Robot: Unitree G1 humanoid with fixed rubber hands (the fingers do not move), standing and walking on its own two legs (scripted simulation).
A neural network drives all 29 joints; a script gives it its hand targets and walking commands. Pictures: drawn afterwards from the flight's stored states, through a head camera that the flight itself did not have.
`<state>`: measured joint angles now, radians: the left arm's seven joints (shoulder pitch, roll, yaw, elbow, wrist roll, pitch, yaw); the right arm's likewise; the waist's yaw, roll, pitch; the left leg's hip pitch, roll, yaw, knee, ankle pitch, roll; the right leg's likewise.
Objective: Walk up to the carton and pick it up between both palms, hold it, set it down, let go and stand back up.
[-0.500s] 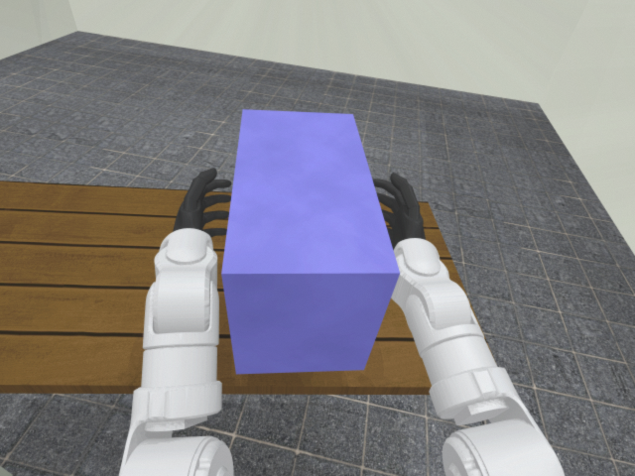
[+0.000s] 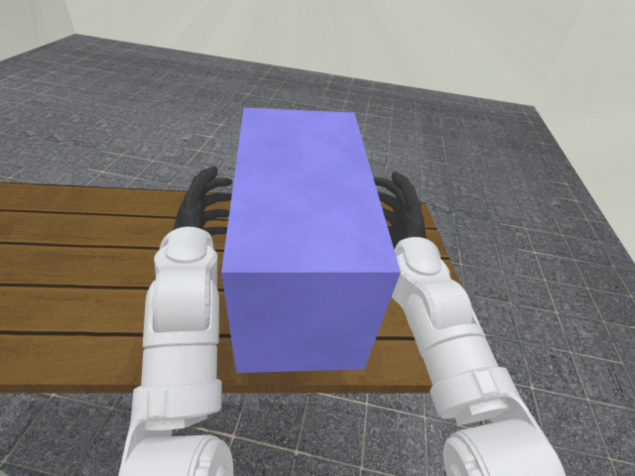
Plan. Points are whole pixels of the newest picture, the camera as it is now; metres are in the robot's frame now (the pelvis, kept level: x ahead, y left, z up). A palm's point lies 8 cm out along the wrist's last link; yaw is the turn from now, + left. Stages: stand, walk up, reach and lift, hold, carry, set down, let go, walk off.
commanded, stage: hold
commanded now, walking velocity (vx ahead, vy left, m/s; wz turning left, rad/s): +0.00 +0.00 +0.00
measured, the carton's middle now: (300, 231) +0.42 +0.01 +0.13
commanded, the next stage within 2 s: none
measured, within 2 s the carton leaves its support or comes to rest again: neither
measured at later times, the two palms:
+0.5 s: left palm (200, 231) +0.37 +0.13 +0.17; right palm (409, 237) +0.37 -0.12 +0.17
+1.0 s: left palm (199, 223) +0.36 +0.13 +0.19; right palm (415, 233) +0.36 -0.12 +0.18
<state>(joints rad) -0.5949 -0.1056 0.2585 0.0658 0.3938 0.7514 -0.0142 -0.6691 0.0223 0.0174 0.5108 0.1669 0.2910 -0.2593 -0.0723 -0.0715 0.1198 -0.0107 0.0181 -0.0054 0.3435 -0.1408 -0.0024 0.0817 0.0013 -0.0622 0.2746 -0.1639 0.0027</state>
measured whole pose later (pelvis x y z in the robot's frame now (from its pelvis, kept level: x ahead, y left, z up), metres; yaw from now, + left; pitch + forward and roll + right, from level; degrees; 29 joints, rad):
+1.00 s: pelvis +0.00 +0.00 +0.00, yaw +0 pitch -12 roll -1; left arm -0.60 -0.12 0.26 0.05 0.41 0.75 -0.01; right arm -0.65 0.03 0.01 0.50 0.16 0.27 -0.25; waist -0.08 -0.07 0.10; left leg 0.01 0.01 0.00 0.33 -0.14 0.00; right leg 0.09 0.00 -0.06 0.28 -0.17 0.00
